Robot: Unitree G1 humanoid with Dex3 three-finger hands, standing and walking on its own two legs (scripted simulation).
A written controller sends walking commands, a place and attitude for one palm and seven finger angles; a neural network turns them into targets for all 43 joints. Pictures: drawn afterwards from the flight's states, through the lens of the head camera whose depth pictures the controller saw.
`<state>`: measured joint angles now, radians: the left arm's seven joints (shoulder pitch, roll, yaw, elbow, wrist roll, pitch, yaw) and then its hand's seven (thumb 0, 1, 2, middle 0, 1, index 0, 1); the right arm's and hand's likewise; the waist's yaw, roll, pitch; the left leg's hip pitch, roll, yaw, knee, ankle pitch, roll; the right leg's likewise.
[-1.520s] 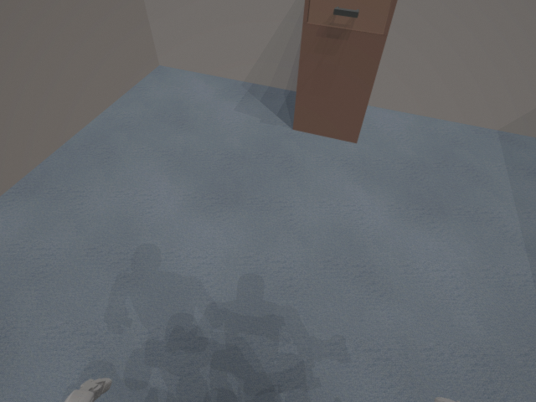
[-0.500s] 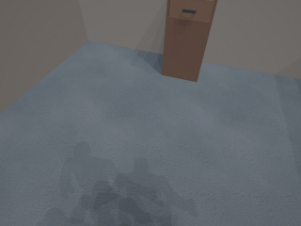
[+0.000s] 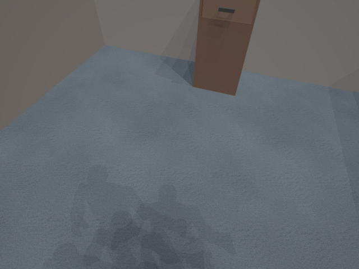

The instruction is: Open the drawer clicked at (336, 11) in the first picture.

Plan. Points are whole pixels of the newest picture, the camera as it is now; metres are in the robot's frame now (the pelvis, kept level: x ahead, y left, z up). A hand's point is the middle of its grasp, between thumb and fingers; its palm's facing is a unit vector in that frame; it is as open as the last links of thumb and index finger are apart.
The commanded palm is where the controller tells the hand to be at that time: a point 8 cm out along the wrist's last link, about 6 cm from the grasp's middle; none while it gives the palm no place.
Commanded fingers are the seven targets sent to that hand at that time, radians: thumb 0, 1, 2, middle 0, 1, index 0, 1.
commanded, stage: walk to a spot facing it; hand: left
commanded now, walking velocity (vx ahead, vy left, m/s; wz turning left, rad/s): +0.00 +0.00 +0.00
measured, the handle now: (227, 9) +1.72 -0.23 -0.06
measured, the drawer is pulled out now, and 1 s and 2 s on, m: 0.00 0.00 0.00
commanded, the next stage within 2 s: none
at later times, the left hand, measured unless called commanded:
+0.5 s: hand out of the picture +0.05 +0.14 -0.18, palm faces +0.00 -0.98 -0.19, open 7.4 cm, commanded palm none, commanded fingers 0.00 0.90 0.90 -0.20 -0.30 -0.20 -0.30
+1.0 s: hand (131, 182) +0.41 +0.19 -0.18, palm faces -0.15 -0.97 -0.18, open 7.4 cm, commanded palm none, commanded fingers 0.00 0.90 0.90 -0.20 -0.30 -0.20 -0.30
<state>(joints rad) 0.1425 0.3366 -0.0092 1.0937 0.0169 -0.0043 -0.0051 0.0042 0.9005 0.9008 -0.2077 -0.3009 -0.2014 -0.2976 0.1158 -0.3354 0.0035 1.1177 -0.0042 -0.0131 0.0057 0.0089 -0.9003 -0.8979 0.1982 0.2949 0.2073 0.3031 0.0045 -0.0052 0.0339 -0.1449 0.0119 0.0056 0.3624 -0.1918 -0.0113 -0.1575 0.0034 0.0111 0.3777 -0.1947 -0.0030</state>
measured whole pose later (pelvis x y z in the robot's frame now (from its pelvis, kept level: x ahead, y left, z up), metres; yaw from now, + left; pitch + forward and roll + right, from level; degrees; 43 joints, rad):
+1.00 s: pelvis +0.32 +0.01 -0.01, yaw -13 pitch -1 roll +1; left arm 0.24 0.20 0.08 1.02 0.04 -0.02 -0.01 0.00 0.91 0.90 -0.20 -0.30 -0.19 -0.30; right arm 0.28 -0.16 -0.06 1.07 -0.01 -0.09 -0.02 -0.01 -0.95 -0.90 0.20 0.29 0.21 0.30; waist 0.02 -0.06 0.02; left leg -0.19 -0.01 0.22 0.43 -0.24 0.08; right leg -0.60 -0.09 -0.02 1.18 -0.21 -0.01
